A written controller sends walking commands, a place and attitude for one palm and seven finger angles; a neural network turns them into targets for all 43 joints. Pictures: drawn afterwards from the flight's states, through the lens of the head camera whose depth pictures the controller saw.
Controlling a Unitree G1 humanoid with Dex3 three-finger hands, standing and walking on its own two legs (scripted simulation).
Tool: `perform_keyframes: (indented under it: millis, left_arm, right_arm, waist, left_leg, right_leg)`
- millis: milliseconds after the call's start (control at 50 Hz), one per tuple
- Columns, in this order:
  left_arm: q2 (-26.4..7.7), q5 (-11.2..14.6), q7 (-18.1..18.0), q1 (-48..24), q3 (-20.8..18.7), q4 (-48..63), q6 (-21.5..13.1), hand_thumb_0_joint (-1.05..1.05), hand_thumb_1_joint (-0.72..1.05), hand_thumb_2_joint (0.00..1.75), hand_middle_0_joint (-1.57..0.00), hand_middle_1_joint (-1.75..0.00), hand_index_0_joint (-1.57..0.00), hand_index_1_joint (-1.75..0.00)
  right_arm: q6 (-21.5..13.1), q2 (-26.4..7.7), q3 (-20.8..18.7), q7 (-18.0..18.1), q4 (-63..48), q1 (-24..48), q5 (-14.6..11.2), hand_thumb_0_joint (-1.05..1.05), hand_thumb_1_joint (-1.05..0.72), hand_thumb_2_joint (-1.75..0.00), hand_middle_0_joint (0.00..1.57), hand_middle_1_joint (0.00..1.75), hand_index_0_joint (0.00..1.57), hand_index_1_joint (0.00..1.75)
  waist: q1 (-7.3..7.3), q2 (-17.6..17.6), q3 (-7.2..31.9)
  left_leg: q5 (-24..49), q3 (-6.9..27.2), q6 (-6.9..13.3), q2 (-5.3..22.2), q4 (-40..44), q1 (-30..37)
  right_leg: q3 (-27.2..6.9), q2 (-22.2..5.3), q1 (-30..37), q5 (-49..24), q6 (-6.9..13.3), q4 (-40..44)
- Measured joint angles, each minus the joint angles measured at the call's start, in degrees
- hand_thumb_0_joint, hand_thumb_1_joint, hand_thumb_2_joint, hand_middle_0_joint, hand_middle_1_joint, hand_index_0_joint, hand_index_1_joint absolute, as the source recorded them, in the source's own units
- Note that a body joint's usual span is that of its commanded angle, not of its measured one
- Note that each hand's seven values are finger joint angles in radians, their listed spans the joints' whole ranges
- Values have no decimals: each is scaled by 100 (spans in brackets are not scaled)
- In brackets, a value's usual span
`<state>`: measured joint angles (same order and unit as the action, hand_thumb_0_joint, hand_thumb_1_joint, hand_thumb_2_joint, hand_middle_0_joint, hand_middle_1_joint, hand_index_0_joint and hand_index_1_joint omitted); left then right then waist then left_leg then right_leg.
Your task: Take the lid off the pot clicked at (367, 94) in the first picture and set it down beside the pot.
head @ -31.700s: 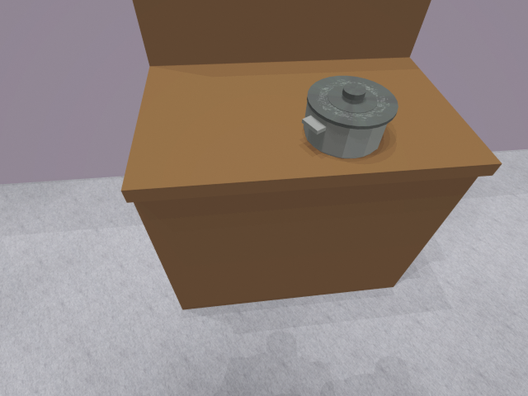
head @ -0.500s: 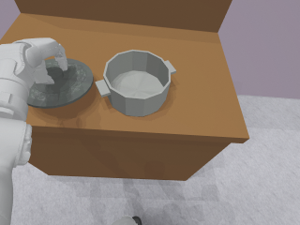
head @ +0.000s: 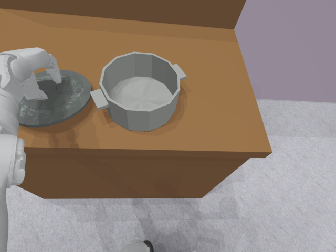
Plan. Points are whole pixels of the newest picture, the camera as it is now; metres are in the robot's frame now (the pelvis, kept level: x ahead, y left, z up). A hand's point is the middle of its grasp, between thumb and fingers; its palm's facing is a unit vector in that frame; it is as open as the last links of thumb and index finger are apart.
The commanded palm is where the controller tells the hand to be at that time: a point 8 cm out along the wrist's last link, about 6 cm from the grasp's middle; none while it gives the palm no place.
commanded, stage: lower the lid onto the table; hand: left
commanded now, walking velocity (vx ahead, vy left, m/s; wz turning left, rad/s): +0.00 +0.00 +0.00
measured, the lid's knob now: (46, 88) +0.51 +0.28 +0.04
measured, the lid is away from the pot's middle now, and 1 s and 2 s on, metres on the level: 0.23 0.24 0.24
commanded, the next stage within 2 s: open the fingers wide in 0.30 s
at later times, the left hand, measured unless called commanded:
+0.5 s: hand (38, 94) +0.47 +0.28 +0.06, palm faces -0.44 -0.10 -0.89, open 8.4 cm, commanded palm +0.50 +0.27 +0.12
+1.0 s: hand (32, 101) +0.45 +0.29 +0.06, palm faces -0.46 -0.09 -0.88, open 8.6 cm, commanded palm +0.50 +0.27 +0.12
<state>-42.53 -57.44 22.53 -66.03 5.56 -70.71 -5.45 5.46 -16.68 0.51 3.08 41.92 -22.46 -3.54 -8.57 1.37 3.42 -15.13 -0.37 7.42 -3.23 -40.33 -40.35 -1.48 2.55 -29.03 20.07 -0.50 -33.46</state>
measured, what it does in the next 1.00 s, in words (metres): stands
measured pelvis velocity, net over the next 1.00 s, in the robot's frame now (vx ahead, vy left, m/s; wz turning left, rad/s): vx -0.02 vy -0.01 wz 0.01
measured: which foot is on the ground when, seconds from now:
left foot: down 0.00-1.00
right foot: down 0.00-1.00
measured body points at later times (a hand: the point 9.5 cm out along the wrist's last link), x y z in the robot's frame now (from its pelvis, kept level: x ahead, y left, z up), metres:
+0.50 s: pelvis -0.01 -0.01 -0.01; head +0.10 +0.02 +0.43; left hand +0.49 +0.29 +0.11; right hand -0.01 -0.29 -0.12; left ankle +0.04 +0.03 -0.72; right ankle -0.04 -0.16 -0.71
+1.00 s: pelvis -0.02 -0.01 -0.01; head +0.08 +0.03 +0.43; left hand +0.47 +0.29 +0.11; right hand +0.00 -0.29 -0.11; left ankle +0.04 +0.03 -0.72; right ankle -0.04 -0.16 -0.71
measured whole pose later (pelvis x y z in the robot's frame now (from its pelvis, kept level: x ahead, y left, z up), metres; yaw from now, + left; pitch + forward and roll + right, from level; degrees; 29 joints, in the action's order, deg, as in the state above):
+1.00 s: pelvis -0.02 -0.01 -0.01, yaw +0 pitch +15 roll -6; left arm -43.2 -56.8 20.7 -59.3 5.6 -62.8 -9.2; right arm 9.8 -17.0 0.6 2.7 39.4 -19.8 -4.3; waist -6.5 2.1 3.6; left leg -16.1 1.0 6.7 -2.2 -45.5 -44.5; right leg 0.1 4.0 -32.8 21.1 -0.2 -38.4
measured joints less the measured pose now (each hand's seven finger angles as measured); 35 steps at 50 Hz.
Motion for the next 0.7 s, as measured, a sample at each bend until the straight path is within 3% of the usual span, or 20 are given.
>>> perform_keyframes:
  millis: [40, 120, 160, 220, 280, 420, 500, 580, 700]
  left_arm:
    - [-48, -20, -6, 26, 102, 21, 26, -2, 16, 85, -70, -100, -57, -94]
    - [-3, -108, 24, 57, 114, 233, -65, -2, 16, 84, -70, -101, -57, -95]
    - [-64, -30, 15, 99, -41, 175, -161, -1, 16, 85, -70, -101, -57, -95]
    - [-116, 45, -21, 54, 64, 78, -103, -1, 15, 84, -71, -102, -58, -96]
    - [-65, -81, -32, -9, 174, 147, -89, -1, 15, 83, -71, -102, -58, -96]
    - [-211, -33, -68, 5, -12, 85, -158, 0, 14, 82, -72, -104, -58, -98]
    - [-236, -92, -202, 794, -515, 888, -475, 0, 16, 83, -71, -104, -56, -97]
    - [-143, -30, -246, 888, -402, 932, -484, -1, 18, 83, -69, -104, -54, -96]
    - [-146, -38, -306, 809, -261, 765, -387, 0, 20, 81, -67, -104, -53, -96]
  right_arm:
    - [-1, 8, -6, 12, -18, 4, -4, 1, -91, -90, 20, 30, 21, 30]
    - [46, -16, -48, 9, -28, 10, 28, 1, -91, -90, 20, 30, 20, 30]
    - [91, -33, -11, 21, -52, 28, 5, 1, -91, -90, 20, 30, 20, 30]
    - [108, -18, 7, 24, -60, 65, -38, 1, -91, -90, 20, 30, 20, 30]
    - [119, -16, -7, 6, -73, 92, -24, 1, -91, -90, 20, 30, 20, 30]
    - [199, 3, 34, -23, -178, 149, -65, 1, -91, -90, 20, 30, 20, 30]
    - [432, 44, -31, -101, -334, 115, 27, 1, -91, -90, 20, 30, 20, 30]
    - [575, 103, 3, -118, -293, 165, -6, 1, -91, -90, 20, 30, 20, 30]
    - [527, 109, 53, -89, -332, 264, -59, 1, -91, -90, 20, 30, 20, 30]
  waist:
    - [-8, -1, 2]
    - [24, 64, -81]
    - [15, 42, -23]
    - [17, 4, 38]
    - [31, 33, -8]
    - [-11, 57, 34]
    - [57, 120, 75]
    - [152, 100, 86]
    - [145, 74, 61]
  left_leg:
    - [-36, 13, -14, 34, -55, -43]
    - [-28, 98, -53, 45, -101, -86]
    - [-49, 70, -46, 44, -144, -144]
    - [-111, 50, -44, 74, -249, -234]
    - [-114, 101, -74, 85, -315, -298]
    - [-170, 102, -85, 137, -543, -557]
    - [-163, 63, -110, 172, -543, -554]
    - [-150, 86, -99, 171, -528, -473]
    - [-95, 142, -113, 148, -499, -425]
  right_leg:
    - [8, 37, -38, -16, -36, -29]
    - [96, 75, -134, -103, 136, -198]
    - [70, 65, -154, -26, 98, -174]
    - [47, 83, -203, 69, -73, -183]
    - [106, 111, -282, 39, 44, -294]
    - [111, 159, -522, 128, -42, -485]
    - [69, 186, -542, 107, 22, -500]
    - [90, 188, -449, 95, -19, -470]
    - [151, 178, -392, 76, 39, -459]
